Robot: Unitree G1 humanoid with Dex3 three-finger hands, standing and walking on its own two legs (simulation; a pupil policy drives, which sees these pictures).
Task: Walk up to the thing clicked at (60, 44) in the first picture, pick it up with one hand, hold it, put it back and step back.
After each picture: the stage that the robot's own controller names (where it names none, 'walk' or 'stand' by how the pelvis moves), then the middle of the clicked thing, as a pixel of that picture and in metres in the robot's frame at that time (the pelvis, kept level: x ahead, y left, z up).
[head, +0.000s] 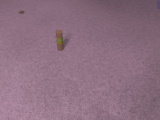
stand; (59, 40) +1.36 +0.24 -0.65
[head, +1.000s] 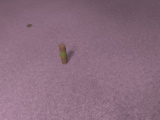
walk; (63, 54) +1.25 +0.30 -0.65
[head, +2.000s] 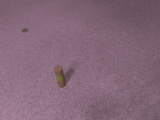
walk; (60, 77) +0.83 +0.27 -0.65
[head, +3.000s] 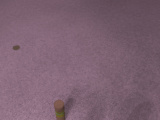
walk; (60, 112) +0.55 +0.17 -0.64
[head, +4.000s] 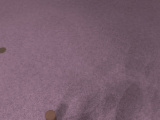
stand; out of the picture +0.44 +0.19 -0.64
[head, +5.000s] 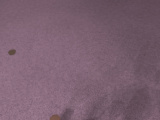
stand; out of the picture +0.43 +0.17 -0.65
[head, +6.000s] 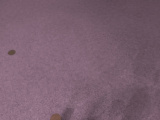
stand; out of the picture +0.43 +0.18 -0.65
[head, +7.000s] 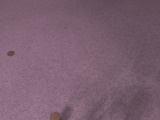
stand; out of the picture +0.45 +0.18 -0.66
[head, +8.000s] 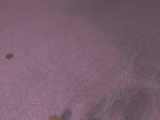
stand; out of the picture +0.44 +0.19 -0.66
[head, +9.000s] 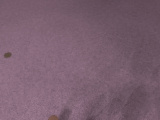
go down; out of the picture +0.43 +0.19 -0.66
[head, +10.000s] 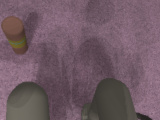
go down; (17, 38) +0.51 +0.21 -0.27
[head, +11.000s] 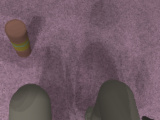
approach; (20, 41) +0.51 +0.21 -0.26
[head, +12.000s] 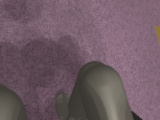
close in; out of the picture +0.50 +0.27 -0.17
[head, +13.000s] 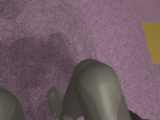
close; out of the picture +0.49 +0.28 -0.16
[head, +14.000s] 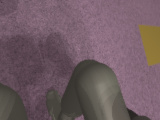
lift; out of the picture +0.44 +0.25 -0.17
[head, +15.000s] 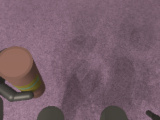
lift; (27, 78) +0.33 +0.17 +0.02
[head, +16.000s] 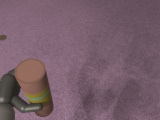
hold; (38, 92) +0.30 +0.14 +0.04
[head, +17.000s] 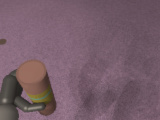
hold; (40, 92) +0.30 +0.14 +0.04
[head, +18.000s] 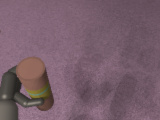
crouch; (39, 88) +0.32 +0.14 +0.01
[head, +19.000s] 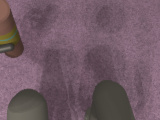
crouch; (5, 34) +0.48 +0.19 -0.04
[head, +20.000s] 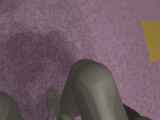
lower; out of the picture +0.46 +0.25 -0.18
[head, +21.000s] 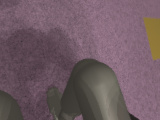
lower; out of the picture +0.47 +0.26 -0.18
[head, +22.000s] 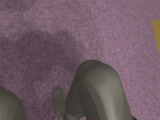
lower; out of the picture +0.46 +0.25 -0.17
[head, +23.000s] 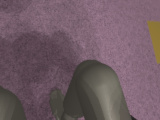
lower; out of the picture +0.46 +0.25 -0.17
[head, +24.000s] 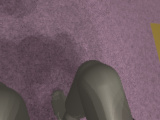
loosen; out of the picture +0.45 +0.23 -0.17
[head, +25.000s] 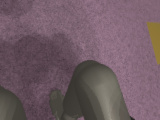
withdraw; out of the picture +0.45 +0.24 -0.18
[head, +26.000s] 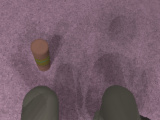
walk; (42, 57) +0.48 +0.17 -0.29
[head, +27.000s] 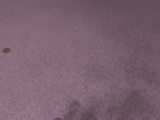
stand; out of the picture +0.40 +0.14 -0.59
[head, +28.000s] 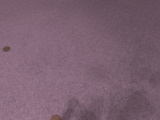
stand; out of the picture +0.42 +0.15 -0.60
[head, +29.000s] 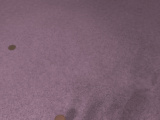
stand; out of the picture +0.41 +0.14 -0.62
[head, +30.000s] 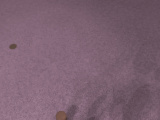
walk; out of the picture +0.43 +0.14 -0.65
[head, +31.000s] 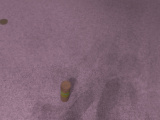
walk; (65, 92) +0.57 +0.05 -0.64
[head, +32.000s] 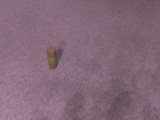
walk; (52, 58) +0.81 +0.22 -0.63
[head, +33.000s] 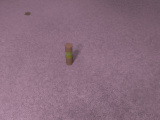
stand; (69, 54) +1.07 +0.17 -0.64
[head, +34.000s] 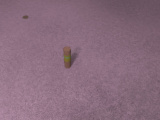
stand; (67, 57) +1.07 +0.15 -0.66
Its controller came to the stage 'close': yes
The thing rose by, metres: 0.69
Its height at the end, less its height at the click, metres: +0.00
